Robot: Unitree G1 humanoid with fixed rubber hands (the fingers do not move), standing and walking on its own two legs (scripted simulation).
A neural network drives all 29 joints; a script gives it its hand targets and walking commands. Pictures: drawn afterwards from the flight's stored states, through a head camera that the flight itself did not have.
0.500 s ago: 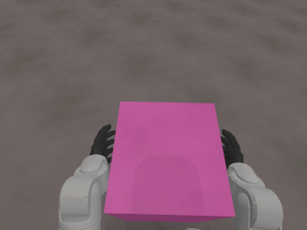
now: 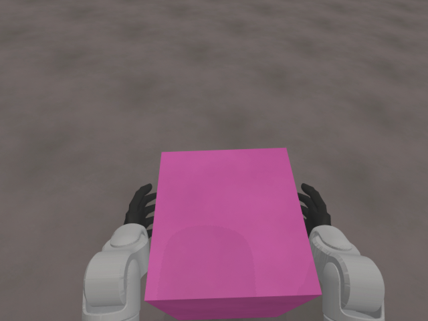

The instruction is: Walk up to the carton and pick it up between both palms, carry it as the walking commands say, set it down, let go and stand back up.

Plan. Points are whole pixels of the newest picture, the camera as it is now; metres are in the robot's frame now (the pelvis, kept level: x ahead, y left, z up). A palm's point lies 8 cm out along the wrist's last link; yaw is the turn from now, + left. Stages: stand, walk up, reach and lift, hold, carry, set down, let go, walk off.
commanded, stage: carry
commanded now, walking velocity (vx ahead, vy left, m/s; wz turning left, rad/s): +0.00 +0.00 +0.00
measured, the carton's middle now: (226, 244) +0.24 +0.00 +0.02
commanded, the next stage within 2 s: none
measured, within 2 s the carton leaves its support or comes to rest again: neither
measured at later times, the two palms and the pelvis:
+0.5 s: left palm (158, 278) +0.16 +0.10 +0.09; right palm (366, 301) +0.14 -0.19 +0.09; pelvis -0.09 -0.03 +0.00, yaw -3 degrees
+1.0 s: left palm (152, 278) +0.16 +0.11 +0.09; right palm (361, 296) +0.15 -0.18 +0.10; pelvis -0.09 -0.02 +0.00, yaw -2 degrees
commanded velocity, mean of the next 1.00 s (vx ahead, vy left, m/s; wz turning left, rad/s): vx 0.00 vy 0.00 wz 0.00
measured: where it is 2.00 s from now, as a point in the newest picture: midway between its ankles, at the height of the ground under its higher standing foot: outside the picture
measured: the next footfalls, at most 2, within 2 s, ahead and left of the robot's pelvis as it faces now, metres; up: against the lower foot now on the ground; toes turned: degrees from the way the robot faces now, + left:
right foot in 0.24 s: +0.00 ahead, -0.16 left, +0.00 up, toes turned -7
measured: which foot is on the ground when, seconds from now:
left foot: down 0.00-1.00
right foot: down 0.00-0.00, up 0.02-0.22, down 0.24-1.00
